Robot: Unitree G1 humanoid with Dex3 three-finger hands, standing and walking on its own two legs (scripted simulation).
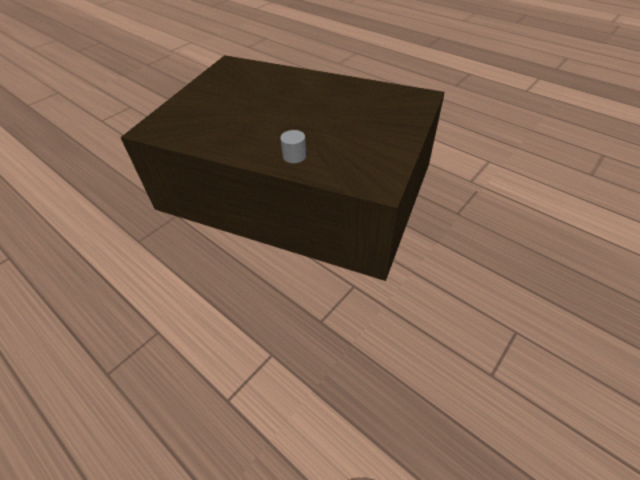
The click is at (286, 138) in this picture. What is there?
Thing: squat round
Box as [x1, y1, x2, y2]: [280, 130, 305, 162]
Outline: 289,130 284,132 280,137 283,158 288,162 298,162 305,157 304,134 298,130
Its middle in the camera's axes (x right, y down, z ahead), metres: -0.09 -0.31 +1.39
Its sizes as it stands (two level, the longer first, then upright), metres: 0.085 0.085 0.080
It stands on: a support 0.39 m high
